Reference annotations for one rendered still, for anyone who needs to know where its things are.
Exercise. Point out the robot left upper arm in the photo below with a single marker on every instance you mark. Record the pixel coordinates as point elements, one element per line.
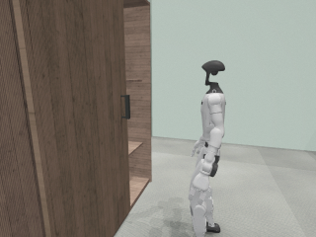
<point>214,103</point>

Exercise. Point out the right robot forearm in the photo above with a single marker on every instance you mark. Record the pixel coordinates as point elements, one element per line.
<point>202,139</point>

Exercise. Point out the left robot forearm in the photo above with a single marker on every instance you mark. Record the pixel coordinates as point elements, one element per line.
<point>214,144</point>

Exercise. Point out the right robot shin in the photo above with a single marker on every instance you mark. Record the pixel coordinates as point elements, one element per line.
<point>209,213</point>

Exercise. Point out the robot left hand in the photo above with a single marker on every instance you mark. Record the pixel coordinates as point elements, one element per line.
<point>200,183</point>

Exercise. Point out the handle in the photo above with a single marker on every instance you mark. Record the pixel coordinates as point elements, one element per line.
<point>127,106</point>

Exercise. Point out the right robot foot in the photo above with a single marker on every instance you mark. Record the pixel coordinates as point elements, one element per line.
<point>214,229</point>

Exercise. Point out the robot right hand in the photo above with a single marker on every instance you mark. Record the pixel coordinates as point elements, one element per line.
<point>198,146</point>

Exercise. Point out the wardrobe door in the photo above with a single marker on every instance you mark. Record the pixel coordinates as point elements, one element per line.
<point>20,203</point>
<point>73,62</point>

